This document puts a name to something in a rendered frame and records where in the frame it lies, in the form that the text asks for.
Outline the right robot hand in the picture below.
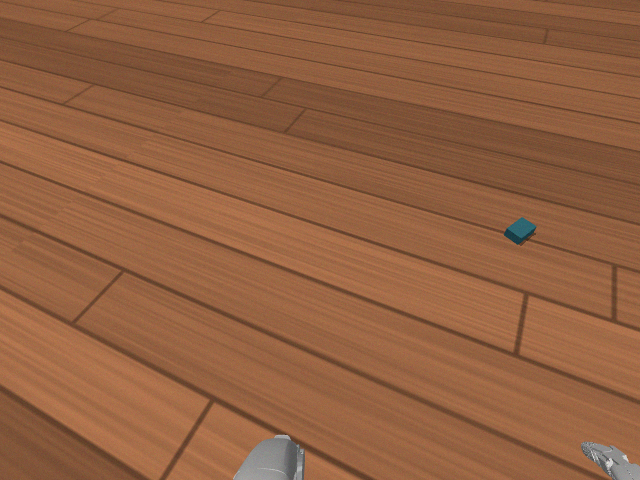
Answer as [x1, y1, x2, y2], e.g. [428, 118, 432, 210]
[581, 442, 640, 480]

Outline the small box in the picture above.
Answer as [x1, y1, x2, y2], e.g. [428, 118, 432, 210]
[504, 217, 537, 245]

